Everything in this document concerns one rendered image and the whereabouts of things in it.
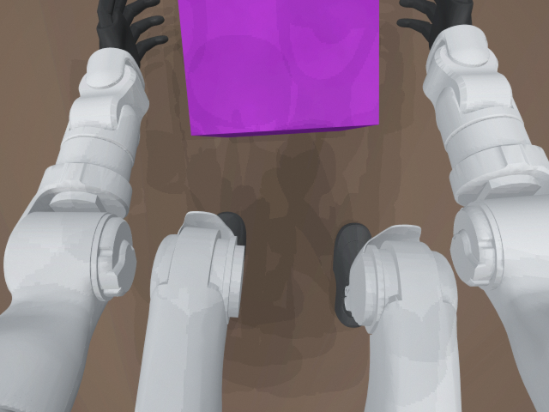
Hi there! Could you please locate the right robot shin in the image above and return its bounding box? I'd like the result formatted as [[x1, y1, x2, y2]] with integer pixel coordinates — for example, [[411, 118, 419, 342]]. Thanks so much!
[[345, 225, 458, 323]]

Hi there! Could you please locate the robot right upper arm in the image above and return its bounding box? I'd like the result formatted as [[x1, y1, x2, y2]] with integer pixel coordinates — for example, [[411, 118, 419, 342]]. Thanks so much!
[[450, 194, 549, 412]]

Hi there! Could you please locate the left robot forearm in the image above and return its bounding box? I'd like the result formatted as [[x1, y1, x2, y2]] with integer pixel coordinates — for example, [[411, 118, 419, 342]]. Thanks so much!
[[3, 48, 149, 291]]

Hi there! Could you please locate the robot right hand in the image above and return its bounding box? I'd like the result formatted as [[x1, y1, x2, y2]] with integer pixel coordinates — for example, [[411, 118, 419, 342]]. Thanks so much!
[[396, 0, 474, 50]]

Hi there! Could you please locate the robot left upper arm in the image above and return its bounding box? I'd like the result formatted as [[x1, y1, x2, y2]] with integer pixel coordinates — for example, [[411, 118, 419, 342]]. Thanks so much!
[[0, 212, 136, 412]]

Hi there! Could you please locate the robot left hand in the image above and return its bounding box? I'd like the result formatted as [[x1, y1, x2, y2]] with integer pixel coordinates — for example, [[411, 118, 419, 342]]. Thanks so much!
[[96, 0, 168, 69]]

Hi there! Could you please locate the robot left foot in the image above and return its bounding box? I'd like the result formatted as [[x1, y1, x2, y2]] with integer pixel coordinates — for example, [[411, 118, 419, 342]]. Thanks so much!
[[218, 212, 246, 257]]

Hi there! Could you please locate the right robot forearm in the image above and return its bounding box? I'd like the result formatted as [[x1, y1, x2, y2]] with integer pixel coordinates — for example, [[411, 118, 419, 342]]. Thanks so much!
[[423, 25, 549, 207]]

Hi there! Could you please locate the carton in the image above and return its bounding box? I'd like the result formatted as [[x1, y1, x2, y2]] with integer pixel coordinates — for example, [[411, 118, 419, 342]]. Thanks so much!
[[178, 0, 379, 137]]

